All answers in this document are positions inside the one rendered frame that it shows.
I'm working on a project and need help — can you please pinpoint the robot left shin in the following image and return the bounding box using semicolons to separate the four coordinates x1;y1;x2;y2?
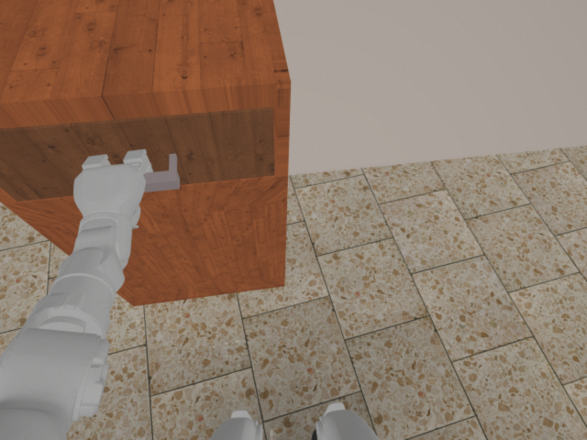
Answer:
231;410;252;420

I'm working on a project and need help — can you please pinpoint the handle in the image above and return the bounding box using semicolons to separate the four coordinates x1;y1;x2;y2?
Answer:
143;153;180;193

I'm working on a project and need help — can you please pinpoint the robot left hand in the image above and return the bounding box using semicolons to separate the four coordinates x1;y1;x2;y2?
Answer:
73;149;153;229

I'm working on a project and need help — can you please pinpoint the cabinet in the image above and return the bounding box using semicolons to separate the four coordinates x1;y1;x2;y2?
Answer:
0;0;291;306

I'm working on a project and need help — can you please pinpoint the robot left upper arm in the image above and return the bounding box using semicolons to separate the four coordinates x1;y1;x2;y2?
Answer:
0;328;110;440

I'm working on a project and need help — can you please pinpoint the robot left forearm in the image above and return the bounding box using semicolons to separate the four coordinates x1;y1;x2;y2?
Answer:
0;212;132;379

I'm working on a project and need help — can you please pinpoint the left robot thigh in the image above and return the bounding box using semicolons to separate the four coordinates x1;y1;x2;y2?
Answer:
209;417;262;440

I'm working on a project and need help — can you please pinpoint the drawer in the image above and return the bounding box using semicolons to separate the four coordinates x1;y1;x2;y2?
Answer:
0;107;275;202

